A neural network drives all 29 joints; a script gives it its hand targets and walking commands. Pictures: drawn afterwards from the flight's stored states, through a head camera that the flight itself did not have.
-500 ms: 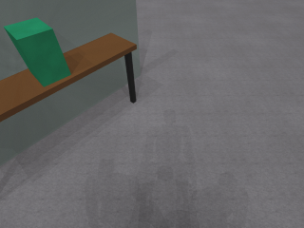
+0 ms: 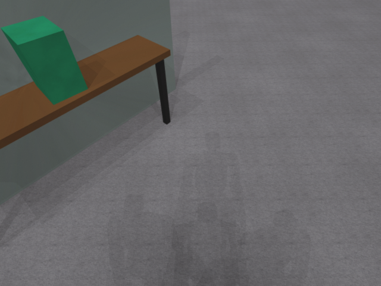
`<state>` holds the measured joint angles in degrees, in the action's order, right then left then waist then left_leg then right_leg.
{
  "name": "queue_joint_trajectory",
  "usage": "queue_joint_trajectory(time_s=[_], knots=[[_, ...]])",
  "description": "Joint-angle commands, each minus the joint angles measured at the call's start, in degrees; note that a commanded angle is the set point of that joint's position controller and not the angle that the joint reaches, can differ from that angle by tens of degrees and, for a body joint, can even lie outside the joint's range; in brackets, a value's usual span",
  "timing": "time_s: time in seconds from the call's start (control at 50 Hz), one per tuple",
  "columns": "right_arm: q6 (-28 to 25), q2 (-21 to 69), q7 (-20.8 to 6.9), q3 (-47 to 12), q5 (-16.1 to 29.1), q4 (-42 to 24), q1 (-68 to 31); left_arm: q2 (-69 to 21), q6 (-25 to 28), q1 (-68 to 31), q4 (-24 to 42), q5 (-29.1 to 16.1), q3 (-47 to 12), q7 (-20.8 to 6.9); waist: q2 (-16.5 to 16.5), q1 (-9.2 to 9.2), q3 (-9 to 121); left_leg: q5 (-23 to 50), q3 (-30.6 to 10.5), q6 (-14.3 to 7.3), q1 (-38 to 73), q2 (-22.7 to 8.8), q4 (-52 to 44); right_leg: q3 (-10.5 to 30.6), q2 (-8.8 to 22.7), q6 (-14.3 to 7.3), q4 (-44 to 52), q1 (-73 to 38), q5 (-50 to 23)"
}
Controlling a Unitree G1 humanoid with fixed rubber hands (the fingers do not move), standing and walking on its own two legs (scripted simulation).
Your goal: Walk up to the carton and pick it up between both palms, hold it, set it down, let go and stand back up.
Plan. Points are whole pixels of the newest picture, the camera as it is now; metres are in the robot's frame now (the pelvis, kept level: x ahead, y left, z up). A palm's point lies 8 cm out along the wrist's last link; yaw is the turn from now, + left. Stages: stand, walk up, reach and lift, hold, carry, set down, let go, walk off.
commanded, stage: walk up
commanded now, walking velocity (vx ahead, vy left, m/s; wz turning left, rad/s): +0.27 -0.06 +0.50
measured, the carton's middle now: (48, 61) +1.00 +0.62 -0.05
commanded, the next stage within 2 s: none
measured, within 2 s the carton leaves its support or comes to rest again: neither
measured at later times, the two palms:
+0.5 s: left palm out of the picture -0.09 +0.20 -0.15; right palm (278, 260) +0.19 -0.19 -0.12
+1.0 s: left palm (80, 226) +0.30 +0.32 -0.15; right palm out of the picture +0.12 -0.12 -0.15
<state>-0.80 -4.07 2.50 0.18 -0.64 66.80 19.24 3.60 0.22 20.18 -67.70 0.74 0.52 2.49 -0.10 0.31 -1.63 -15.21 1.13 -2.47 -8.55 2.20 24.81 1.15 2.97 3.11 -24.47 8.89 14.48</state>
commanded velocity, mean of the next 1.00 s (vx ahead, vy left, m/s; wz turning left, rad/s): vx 0.25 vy -0.02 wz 0.12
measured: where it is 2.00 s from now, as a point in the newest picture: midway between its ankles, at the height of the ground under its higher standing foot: (145, 231)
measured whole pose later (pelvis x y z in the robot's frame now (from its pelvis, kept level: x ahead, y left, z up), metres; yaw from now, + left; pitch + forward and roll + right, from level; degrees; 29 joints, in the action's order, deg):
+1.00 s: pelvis +0.22 +0.09 -0.02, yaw +8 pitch -1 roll -1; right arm -2.4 -6.9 1.3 -1.4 -1.7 63.2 28.5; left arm 9.5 0.0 5.0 -57.0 1.4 3.2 1.0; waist 0.4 -4.6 -5.1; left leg -29.0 8.1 -0.8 1.2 -1.3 29.0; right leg -7.1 0.0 -1.4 -36.6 27.0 6.2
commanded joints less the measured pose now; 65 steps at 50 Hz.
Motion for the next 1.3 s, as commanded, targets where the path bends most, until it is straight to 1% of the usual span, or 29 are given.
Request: queue_joint_trajectory(time_s=[0.0, 0.04, 0.1, 0.14, 0.18, 0.22, 0.26, 0.28, 0.3, 0.34, 0.44, 0.5, 0.54, 0.56, 0.58, 0.62, 0.7, 0.76, 0.84, 0.88, 0.92, 0.96, 0.98, 1.0, 1.02, 1.12, 1.14, 1.16, 1.28], knots=[[-0.4, -9.6, -0.8, 2.3, -1.4, -4.3, 8.9, 13.7, 0.6, 5.4, 3.4, 0.1, 4.5, 1.2, -2.0, -2.15, 8.9, -22.5, -13.8, -2.5, -2.0, -9.4, -1.1, -4.4, 0.3, -2.7, -5.0, 0.5, 20.2], [0.5, -11.2, -0.1, 4.6, -1.8, -7.6, -2.1, 8.3, -0.3, -0.7, 7.3, 0.8, 4.1, 2.1, 9.2, -1.26, -4.8, 4.0, -22.1, -4.5, -9.2, -13.2, -3.9, -5.2, -0.8, -2.3, -11.3, 11.1, 2.9], [0.5, -12.6, -0.2, 5.6, -2.8, -8.6, -1.9, 4.6, 0.2, 2.2, 7.7, -0.1, 3.7, 2.6, 10.5, -0.2, -1.2, 22.5, -23.9, -7.0, -10.6, -14.7, 0.2, -5.4, -1.4, -1.7, -12.4, 10.0, 7.6], [0.8, -10.7, -0.4, 5.3, -2.5, -9.6, -3.3, 5.7, 0.4, 5.4, 8.4, -0.1, 4.8, 2.9, 9.5, 1.32, 1.9, 18.1, -20.2, -4.1, -15.1, -11.7, 5.7, -2.9, 0.8, -2.9, -5.0, 2.8, 3.3], [0.8, -4.0, -0.3, 3.2, -1.8, -11.7, -3.8, 13.8, 0.1, 7.7, 7.9, 0.9, 7.1, 2.8, -12.9, 2.84, 3.7, -6.8, -4.9, 1.5, -28.2, 0.1, 22.1, 13.0, 15.9, -9.4, 5.0, -7.6, -2.8], [1.6, -6.0, -0.5, 4.1, -2.5, -13.1, -6.8, 11.6, 0.0, 7.8, 8.5, 1.1, 6.4, 2.9, -11.5, 2.8, -0.2, -21.1, -0.3, 4.3, -30.4, -2.4, 43.3, 13.9, 23.5, -14.5, 7.4, -2.6, -14.6], [1.6, -4.9, -2.7, 2.8, -3.5, -11.2, -6.2, 10.1, 1.7, 13.6, 6.3, 1.6, 5.5, 1.4, -2.0, 4.78, 0.2, -13.3, -6.3, 3.3, -31.6, -6.3, 39.9, 19.5, 20.9, -12.4, 14.2, -1.0, 28.0], [1.2, -5.4, -4.2, 3.7, -3.8, -13.7, -11.5, 9.4, 2.0, 8.9, 9.0, -0.4, 4.6, 0.4, -6.3, 4.08, -3.6, -10.4, -4.7, 4.1, -32.4, -5.4, 41.2, 21.3, 19.5, -11.9, 17.4, 5.3, 38.0], [1.1, -4.9, -5.4, 3.2, -3.0, -14.2, -9.6, 11.5, 2.7, 4.2, 10.1, 0.4, 4.6, 0.2, -12.4, 1.5, -5.6, -6.2, -4.0, 4.0, -31.9, -5.2, 41.5, 17.8, 18.5, -10.8, 19.2, 6.9, 37.0], [0.6, -7.6, -6.3, 4.3, -2.8, -14.5, -8.9, 10.7, 3.9, 4.6, 9.4, 0.8, 4.0, -0.1, -9.5, 0.19, -6.7, -2.6, -0.4, 3.7, -28.1, -3.5, 38.4, 6.8, 12.1, -8.9, 18.1, 5.9, 25.8], [-1.5, -7.1, -5.7, 2.6, -1.8, -18.3, -17.6, 13.5, 5.8, 12.2, 5.7, 1.4, 3.8, -0.6, -5.7, 4.03, -8.4, -3.7, 2.8, 4.2, -23.8, -4.4, 18.7, 4.3, 14.3, -10.6, 15.9, 2.0, 12.9], [-2.6, -8.0, -4.7, 2.3, -0.9, -15.2, -8.4, 14.3, 5.3, 10.8, 5.2, 2.0, 4.2, -1.3, -5.8, -0.37, -4.0, -5.2, 9.9, 3.6, -7.4, 0.5, 2.1, -0.1, 11.3, -10.5, 4.9, 3.9, 1.1], [-3.9, -14.9, -2.6, 4.8, -1.4, -9.2, 9.7, 9.1, 5.2, 8.4, 6.2, 1.1, 2.8, -2.5, 6.7, -7.77, 8.0, -6.4, -3.9, 1.8, 20.5, -11.0, -4.8, -7.4, 4.5, -6.6, -18.9, 18.9, 3.1], [-3.6, -22.3, -2.1, 7.1, -2.3, -9.0, 13.8, 5.2, 5.1, 7.4, 7.8, -0.2, 1.2, -2.7, 21.8, -9.74, 12.7, -5.1, -28.4, -4.9, 26.0, -28.6, -9.3, -10.0, -0.9, -5.4, -36.9, 32.1, 19.1], [-3.4, -19.5, -1.9, 5.8, -1.1, -6.7, 13.3, 7.9, 4.8, 3.0, 8.4, 0.3, 2.2, -3.0, 17.6, -9.06, 9.1, 2.1, -31.2, -6.8, 19.6, -30.4, -11.5, -3.1, 2.2, -6.4, -45.4, 32.5, 17.2], [-4.2, -13.6, -2.5, 3.4, -1.6, -7.9, 5.2, 7.0, 5.0, -1.7, 10.0, 0.6, 2.5, -4.2, 6.9, -5.12, -1.4, 4.0, -19.9, -5.8, 11.6, -26.6, -12.8, -1.9, 5.2, -6.5, -47.4, 36.4, 6.5], [-4.7, -11.0, -1.5, 1.8, -0.4, -8.4, 1.3, 3.2, 2.6, 6.2, 6.9, 2.1, 2.9, -4.6, 8.3, -0.82, -1.6, 18.0, -2.2, -2.4, 4.0, -20.0, -14.2, -3.4, 5.1, -4.7, -40.6, 27.9, -0.5], [-5.0, -8.1, -1.3, 1.0, -0.8, -6.2, 6.9, 4.6, 1.6, -0.7, 8.8, 2.4, 3.7, -3.9, 2.6, -2.33, -4.5, 31.5, -1.1, -2.8, 6.6, -20.1, -12.4, -4.2, 4.1, -3.7, -37.0, 32.4, -2.9], [-4.5, -9.1, -0.8, -0.3, -0.5, -6.4, 2.9, 2.3, 0.2, -3.7, 9.6, 1.7, 2.2, -4.2, 9.8, 0.97, -7.5, 39.6, 8.0, -0.7, 1.1, -15.0, -12.2, -8.9, 1.1, -4.5, -25.8, 24.5, -9.2], [-4.0, -10.3, -0.4, -1.2, -1.0, -6.1, 4.7, 5.1, -0.2, -7.4, 9.3, 1.1, 2.6, -2.5, 4.9, 0.31, -10.1, 64.2, 4.2, -0.4, -0.6, -14.9, -5.5, -11.2, -3.0, -3.9, -17.2, 18.9, -6.8], [-3.2, -14.4, -0.5, 0.3, -1.7, -7.9, 6.9, 7.7, -0.4, -9.5, 10.3, 0.9, 3.3, -1.1, 6.7, -1.04, -6.0, 66.4, -2.1, -0.9, 2.9, -15.8, 1.0, -9.2, -5.4, -3.7, -15.4, 15.0, -5.6], [-2.8, -17.2, -0.5, 1.3, -0.9, -10.4, 4.3, 10.2, -0.3, -7.4, 11.1, 0.0, 3.6, -0.4, 10.1, 2.05, -1.0, 62.0, -3.5, -1.9, 4.2, -17.2, 9.4, -7.1, -3.7, -5.1, -8.4, 9.2, -8.1], [-2.6, -15.8, -0.6, 1.1, -0.5, -11.1, 2.9, 12.5, 0.3, -2.4, 9.8, 0.2, 4.4, 0.0, 7.6, 4.04, 0.8, 54.2, -2.6, -0.6, -1.0, -15.4, 14.5, -5.7, -0.5, -6.9, -5.8, 0.3, -25.5], [-2.8, -12.8, -0.5, 1.0, 0.1, -13.0, 4.2, 17.1, 0.9, 2.5, 9.8, 0.7, 5.5, 0.4, -2.6, 6.12, 5.6, 28.0, 0.7, 2.7, -12.6, -11.0, 28.0, 3.8, 11.5, -12.1, -7.4, -15.2, -55.6], [-2.1, -8.6, -0.1, 0.7, 2.5, -12.4, 10.3, 19.7, 0.5, 4.2, 11.2, -0.1, 6.4, 0.7, -13.6, 5.67, 19.2, -19.9, 5.4, 5.0, -16.4, -2.4, 51.2, 12.5, 25.4, -21.5, -6.9, -25.4, -75.6], [2.0, -6.1, -1.2, 3.1, -0.2, -11.5, 2.5, 14.2, 0.4, -9.4, 17.3, 1.2, 5.3, 1.2, -0.2, 0.0, 1.7, -13.2, -3.3, 3.7, -20.3, -7.4, 53.9, 5.0, 19.4, -11.9, 7.6, 5.3, -3.9], [2.5, -6.1, -2.3, 3.6, -1.6, -11.1, 5.4, 16.6, 0.9, -6.2, 16.5, 1.0, 6.4, 0.3, -3.5, 1.29, 6.9, -11.0, -3.9, 3.4, -22.5, -7.1, 54.1, 14.1, 21.7, -10.5, 11.8, 1.0, 25.5], [2.5, -5.4, -3.1, 3.6, -0.5, -12.6, 5.7, 15.8, 1.5, -9.1, 16.1, 0.8, 6.3, 0.6, -9.5, -1.21, 6.0, -10.0, -2.8, 3.0, -21.0, -7.6, 50.7, 8.9, 18.0, -9.4, 12.7, 3.8, 23.4], [1.3, -4.2, -5.1, 4.4, -2.0, -16.3, -5.4, 13.5, 5.0, -3.3, 12.3, 1.6, 5.8, -1.1, -6.5, 0.5, -3.7, -3.9, -0.2, 1.8, -26.6, -10.0, 38.5, 1.7, 19.5, -8.8, 19.4, 7.0, 25.4]])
